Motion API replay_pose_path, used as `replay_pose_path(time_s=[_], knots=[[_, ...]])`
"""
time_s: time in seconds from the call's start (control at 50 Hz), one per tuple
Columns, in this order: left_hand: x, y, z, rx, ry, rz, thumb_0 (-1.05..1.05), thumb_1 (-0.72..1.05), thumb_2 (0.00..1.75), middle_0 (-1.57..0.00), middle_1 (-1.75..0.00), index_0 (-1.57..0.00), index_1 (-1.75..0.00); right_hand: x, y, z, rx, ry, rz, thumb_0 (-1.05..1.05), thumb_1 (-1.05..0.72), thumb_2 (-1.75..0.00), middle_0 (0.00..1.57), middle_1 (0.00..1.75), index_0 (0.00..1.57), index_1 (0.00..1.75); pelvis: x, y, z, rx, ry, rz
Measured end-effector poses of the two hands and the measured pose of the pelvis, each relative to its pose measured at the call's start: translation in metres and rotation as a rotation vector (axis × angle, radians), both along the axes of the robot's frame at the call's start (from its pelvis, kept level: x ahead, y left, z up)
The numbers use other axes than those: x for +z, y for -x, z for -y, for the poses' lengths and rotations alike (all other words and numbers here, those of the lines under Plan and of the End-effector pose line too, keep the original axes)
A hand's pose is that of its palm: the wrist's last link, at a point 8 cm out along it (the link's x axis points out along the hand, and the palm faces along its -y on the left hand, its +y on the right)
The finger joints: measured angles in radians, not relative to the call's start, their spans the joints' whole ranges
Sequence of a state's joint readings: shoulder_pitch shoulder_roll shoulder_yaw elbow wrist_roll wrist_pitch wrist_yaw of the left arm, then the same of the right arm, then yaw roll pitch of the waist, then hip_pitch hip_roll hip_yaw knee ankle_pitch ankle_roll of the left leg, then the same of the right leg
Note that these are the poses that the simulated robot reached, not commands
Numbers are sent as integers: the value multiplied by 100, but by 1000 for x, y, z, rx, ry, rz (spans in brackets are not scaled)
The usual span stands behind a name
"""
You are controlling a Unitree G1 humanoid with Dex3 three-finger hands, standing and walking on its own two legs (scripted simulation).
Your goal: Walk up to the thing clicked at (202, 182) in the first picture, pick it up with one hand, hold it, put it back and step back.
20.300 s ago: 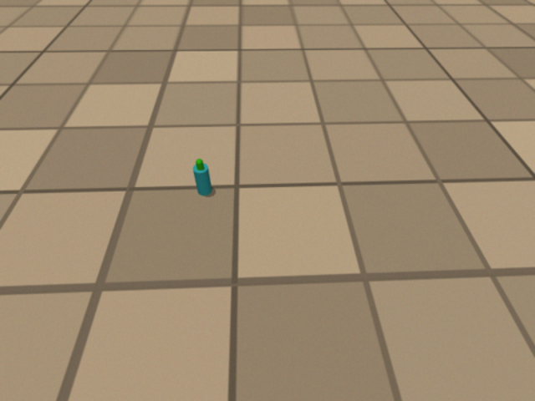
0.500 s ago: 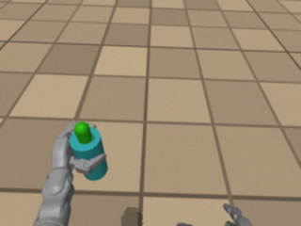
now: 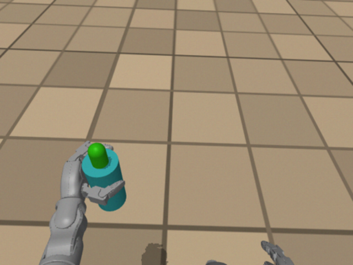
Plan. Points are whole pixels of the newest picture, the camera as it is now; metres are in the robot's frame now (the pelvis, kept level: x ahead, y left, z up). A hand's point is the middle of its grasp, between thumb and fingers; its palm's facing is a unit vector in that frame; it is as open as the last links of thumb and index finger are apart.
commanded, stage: crouch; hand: left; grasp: from the side
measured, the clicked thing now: (104, 176) +0.32 +0.16 +0.02
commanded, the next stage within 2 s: lower in 2.00 s
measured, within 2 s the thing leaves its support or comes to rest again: neither
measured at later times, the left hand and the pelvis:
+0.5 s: hand (111, 190) +0.33 +0.17 -0.08, palm faces +0.13 -0.99 -0.02, open 10.3 cm; pelvis -0.02 +0.00 -0.06, yaw +0 degrees
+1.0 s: hand (120, 208) +0.37 +0.20 -0.33, palm faces +0.19 -0.98 -0.05, open 10.3 cm; pelvis -0.05 +0.00 -0.26, yaw -1 degrees
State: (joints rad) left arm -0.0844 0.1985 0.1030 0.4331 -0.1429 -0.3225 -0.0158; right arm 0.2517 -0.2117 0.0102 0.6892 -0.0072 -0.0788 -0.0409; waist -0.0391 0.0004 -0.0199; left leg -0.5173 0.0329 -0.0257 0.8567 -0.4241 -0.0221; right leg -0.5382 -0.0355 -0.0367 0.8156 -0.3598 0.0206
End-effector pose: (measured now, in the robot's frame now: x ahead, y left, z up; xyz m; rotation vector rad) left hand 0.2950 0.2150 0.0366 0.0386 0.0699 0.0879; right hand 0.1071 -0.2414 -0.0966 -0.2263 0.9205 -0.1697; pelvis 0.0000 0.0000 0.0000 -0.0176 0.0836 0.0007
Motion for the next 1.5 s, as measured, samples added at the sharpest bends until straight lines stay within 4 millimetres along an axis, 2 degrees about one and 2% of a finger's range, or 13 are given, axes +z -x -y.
replay_pose_path(time_s=[0.14, 0.22, 0.3, 0.4, 0.5, 0.64, 0.82, 0.96, 1.08, 1.16, 1.28, 1.4, 1.5], knots=[[2, -1, -2, 7, -9, -3, 0, -39, 107, -68, -102, -68, -102, 1, -3, 1, 0, 3, 11, 1, -91, -91, 20, 30, 20, 30, 1, 0, 1, 1, -1, 5], [-5, -3, -2, 28, 10, -9, 0, -39, 107, -68, -101, -68, -102, 0, -4, 3, 5, 6, 8, 1, -90, -91, 20, 30, 20, 30, -1, 1, 1, 2, -2, -4], [-24, -5, -3, 51, 33, -25, 0, -39, 107, -68, -101, -68, -102, -5, -3, 4, 15, 12, -10, 1, -89, -90, 20, 30, 20, 30, -6, 5, 2, 3, -4, -34], [-64, -7, -3, 49, 28, -55, 0, -39, 107, -68, -101, -68, -101, -21, 2, 10, 32, 30, -53, 1, -89, -90, 20, 30, 20, 30, -22, 12, 2, 3, -3, -105], [-117, -11, -6, 48, 25, -55, 0, -38, 107, -68, -101, -68, -101, -55, 12, 17, 47, 55, -113, 1, -89, -90, 20, 30, 20, 30, -55, 18, 1, 3, 5, -220], [-194, -27, -16, 49, -6, -8, 0, -39, 106, -69, -100, -69, -100, -128, 24, 25, 61, 79, -200, 1, -90, -91, 20, 30, 20, 30, -125, 24, 0, -3, 18, -366], [-271, -45, -29, 125, -2, 6, 0, -38, 106, -69, -100, -69, -100, -214, 37, 18, 71, 36, -296, 1, -92, -91, 20, 30, 20, 30, -194, 34, -1, -7, 25, -477], [-341, -48, -28, 101, -7, -31, 0, -38, 106, -69, -100, -69, -100, -269, 50, 19, 96, 35, -339, 0, -93, -91, 20, 30, 20, 30, -247, 47, 0, -9, 25, -515], [-397, -44, -34, 126, -2, -28, 0, -38, 106, -69, -99, -69, -100, -308, 69, 28, 100, 74, -375, 0, -93, -92, 20, 30, 20, 30, -292, 63, 1, -14, 32, -508], [-422, -43, -42, 139, -12, -16, 0, -38, 106, -69, -99, -69, -99, -328, 86, 32, 89, 95, -405, 0, -94, -92, 20, 30, 20, 30, -317, 71, 1, -17, 36, -496], [-442, -51, -50, 131, -22, -7, 0, -38, 106, -69, -99, -69, -100, -352, 112, 34, 70, 107, -442, 0, -94, -92, 20, 30, 20, 30, -345, 80, -1, -18, 44, -477], [-459, -63, -47, 92, -14, -10, 0, -39, 107, -69, -100, -69, -100, -372, 130, 32, 69, 109, -461, 0, -95, -92, 20, 30, 20, 30, -368, 86, -6, -26, 59, -449], [-482, -67, -43, 78, 12, -21, 0, -39, 107, -70, -99, -70, -99, -382, 138, 28, 87, 121, -472, 0, -94, -92, 20, 30, 20, 30, -384, 90, -9, -37, 74, -425]])
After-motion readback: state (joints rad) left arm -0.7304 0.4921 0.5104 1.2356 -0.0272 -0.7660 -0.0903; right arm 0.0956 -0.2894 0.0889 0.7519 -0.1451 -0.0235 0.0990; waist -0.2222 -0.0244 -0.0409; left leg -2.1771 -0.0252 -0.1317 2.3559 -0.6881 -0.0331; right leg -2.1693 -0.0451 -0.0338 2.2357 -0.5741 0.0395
